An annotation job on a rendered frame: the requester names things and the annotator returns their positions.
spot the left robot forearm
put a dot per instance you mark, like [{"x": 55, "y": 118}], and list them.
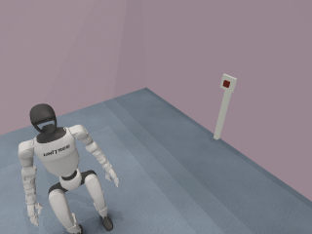
[{"x": 101, "y": 158}]

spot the right robot forearm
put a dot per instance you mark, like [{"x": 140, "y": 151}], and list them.
[{"x": 29, "y": 187}]

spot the robot right hand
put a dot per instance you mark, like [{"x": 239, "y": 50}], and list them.
[{"x": 32, "y": 213}]

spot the robot right upper arm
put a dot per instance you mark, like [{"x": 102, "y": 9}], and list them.
[{"x": 26, "y": 152}]

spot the robot head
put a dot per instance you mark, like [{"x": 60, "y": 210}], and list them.
[{"x": 42, "y": 113}]

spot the panel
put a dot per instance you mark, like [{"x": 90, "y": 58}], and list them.
[{"x": 225, "y": 102}]

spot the robot left hand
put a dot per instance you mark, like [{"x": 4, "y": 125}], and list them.
[{"x": 113, "y": 174}]

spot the button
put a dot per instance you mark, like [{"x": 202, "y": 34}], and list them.
[{"x": 226, "y": 84}]

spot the right robot shin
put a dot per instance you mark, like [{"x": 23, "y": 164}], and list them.
[{"x": 74, "y": 229}]

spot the robot left upper arm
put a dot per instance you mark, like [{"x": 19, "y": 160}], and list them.
[{"x": 80, "y": 133}]

